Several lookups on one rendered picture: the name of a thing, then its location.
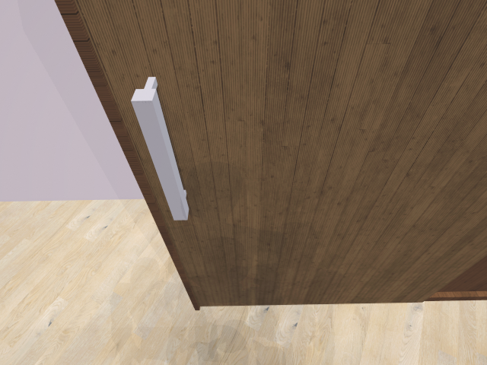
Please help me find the handle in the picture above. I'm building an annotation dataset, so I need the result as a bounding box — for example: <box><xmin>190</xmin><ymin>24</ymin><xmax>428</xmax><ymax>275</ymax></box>
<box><xmin>131</xmin><ymin>77</ymin><xmax>189</xmax><ymax>221</ymax></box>

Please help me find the wardrobe door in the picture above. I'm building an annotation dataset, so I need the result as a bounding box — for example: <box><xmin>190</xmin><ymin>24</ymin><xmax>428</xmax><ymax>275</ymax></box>
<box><xmin>438</xmin><ymin>256</ymin><xmax>487</xmax><ymax>292</ymax></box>
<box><xmin>74</xmin><ymin>0</ymin><xmax>487</xmax><ymax>306</ymax></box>

